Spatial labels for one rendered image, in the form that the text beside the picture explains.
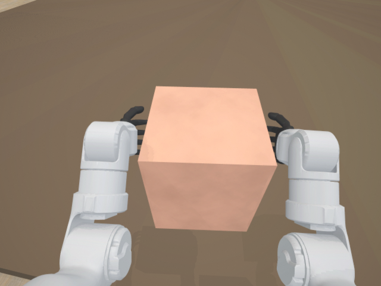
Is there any left robot hand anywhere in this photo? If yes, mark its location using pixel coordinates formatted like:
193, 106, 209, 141
120, 106, 148, 155

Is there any robot left upper arm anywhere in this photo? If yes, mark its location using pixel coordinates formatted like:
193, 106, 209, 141
23, 222, 132, 286

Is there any robot right forearm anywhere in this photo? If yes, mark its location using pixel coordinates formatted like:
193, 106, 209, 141
276, 129, 355, 279

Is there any carton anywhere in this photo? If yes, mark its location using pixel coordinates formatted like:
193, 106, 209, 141
138, 86, 277, 232

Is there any robot left forearm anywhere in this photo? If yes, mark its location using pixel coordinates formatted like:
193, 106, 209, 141
60, 121, 138, 266

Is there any right robot hand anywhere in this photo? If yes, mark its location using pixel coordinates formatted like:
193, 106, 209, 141
267, 113, 294, 164

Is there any robot right upper arm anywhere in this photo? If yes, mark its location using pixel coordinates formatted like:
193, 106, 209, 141
277, 232, 356, 286

